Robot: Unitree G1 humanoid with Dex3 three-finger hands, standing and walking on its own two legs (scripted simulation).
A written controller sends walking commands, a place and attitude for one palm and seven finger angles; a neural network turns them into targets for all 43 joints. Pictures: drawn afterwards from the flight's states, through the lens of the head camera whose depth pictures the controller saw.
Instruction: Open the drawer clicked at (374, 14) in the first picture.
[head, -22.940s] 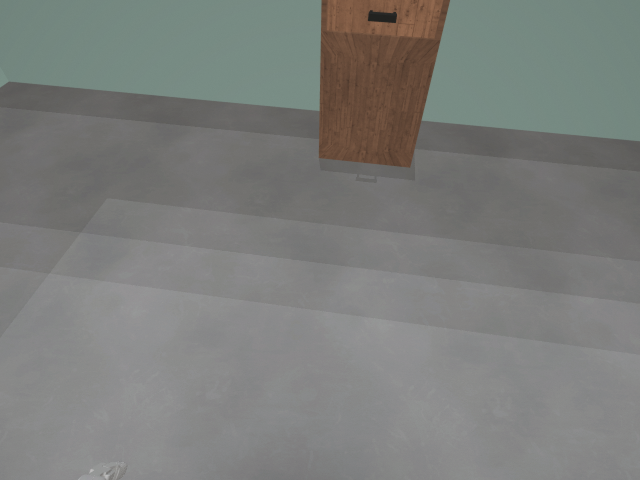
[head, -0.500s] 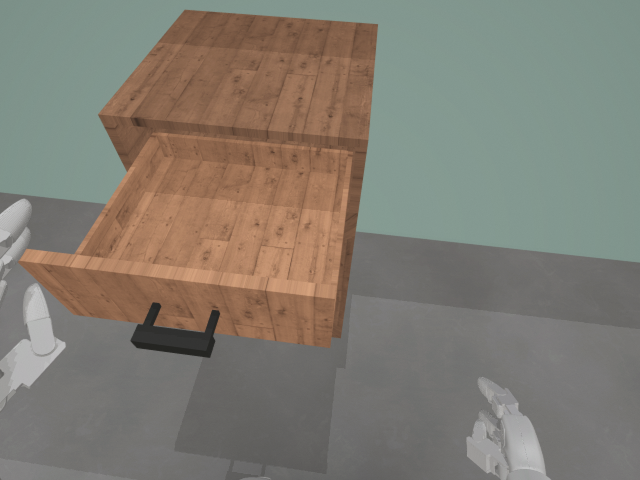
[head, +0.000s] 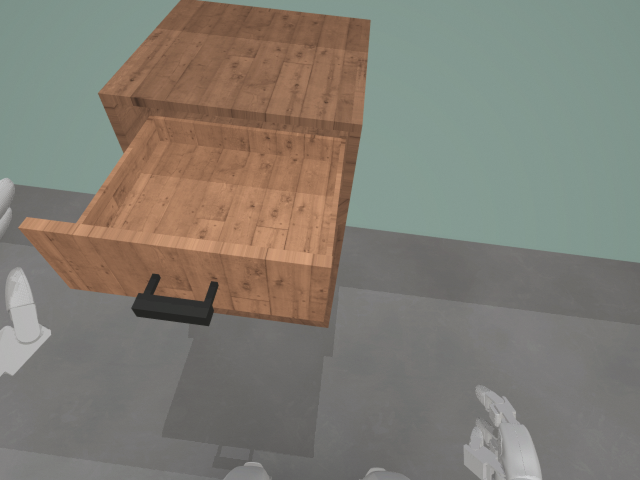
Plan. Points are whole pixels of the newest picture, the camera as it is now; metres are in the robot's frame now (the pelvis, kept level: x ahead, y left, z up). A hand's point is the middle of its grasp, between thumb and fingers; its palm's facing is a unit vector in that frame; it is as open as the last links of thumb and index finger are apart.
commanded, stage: step back with the hand held close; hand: left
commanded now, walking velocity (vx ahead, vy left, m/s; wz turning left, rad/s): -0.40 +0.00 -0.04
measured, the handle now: (178, 296) +0.36 +0.22 -0.04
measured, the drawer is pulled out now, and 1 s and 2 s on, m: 0.30 0.30 0.30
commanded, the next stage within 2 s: stop stepping back and stand still in 0.22 s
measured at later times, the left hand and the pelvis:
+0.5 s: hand out of the picture +0.10 +0.19 +0.18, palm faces +0.28 -0.81 -0.52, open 7.4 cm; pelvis -0.10 -0.03 +0.00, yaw -1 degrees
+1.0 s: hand out of the picture +0.05 +0.19 +0.18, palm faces +0.39 -0.78 -0.48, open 7.4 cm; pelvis -0.13 -0.04 +0.01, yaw +1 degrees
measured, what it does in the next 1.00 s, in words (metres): walks backwards: right foot, then left foot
